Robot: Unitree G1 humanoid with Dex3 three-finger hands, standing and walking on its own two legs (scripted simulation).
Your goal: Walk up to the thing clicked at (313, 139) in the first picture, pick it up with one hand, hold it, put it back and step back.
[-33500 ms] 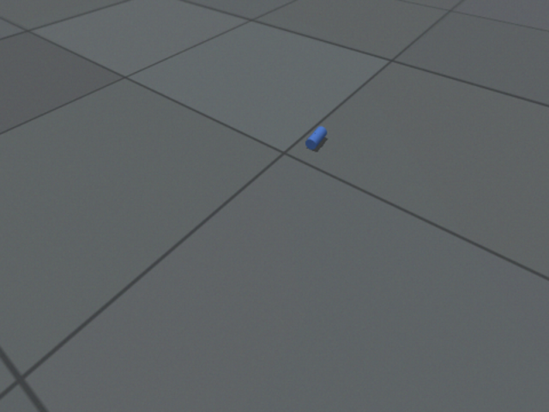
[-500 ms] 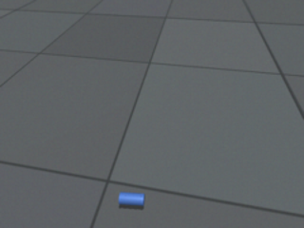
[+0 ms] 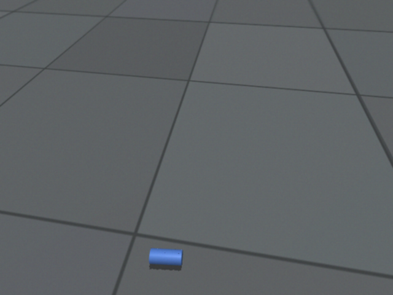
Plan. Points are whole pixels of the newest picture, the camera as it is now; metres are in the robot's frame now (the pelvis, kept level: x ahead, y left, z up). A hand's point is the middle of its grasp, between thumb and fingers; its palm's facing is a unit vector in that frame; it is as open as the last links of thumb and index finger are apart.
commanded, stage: walk up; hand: left
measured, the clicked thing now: (166, 256) +0.45 +0.18 -0.75
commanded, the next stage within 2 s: stand in 0.26 s
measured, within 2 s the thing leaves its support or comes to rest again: neither
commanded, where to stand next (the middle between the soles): +0.05 -0.04 m, yaw -3 degrees
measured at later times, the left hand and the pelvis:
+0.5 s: hand out of the picture +0.08 +0.25 -0.15, palm faces -0.02 -0.94 -0.35, open 7.3 cm; pelvis +0.00 +0.00 +0.00, yaw +0 degrees
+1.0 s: hand out of the picture +0.06 +0.25 -0.15, palm faces -0.04 -0.94 -0.35, open 7.3 cm; pelvis -0.01 -0.01 +0.00, yaw -1 degrees
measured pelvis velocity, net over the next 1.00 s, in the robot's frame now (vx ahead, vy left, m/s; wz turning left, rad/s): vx -0.01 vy -0.01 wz -0.01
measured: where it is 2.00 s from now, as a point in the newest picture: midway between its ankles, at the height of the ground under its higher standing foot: outside the picture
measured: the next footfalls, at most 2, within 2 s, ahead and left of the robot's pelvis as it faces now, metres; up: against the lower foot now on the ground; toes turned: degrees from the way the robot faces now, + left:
none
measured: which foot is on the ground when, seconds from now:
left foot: down 0.00-1.00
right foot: down 0.00-1.00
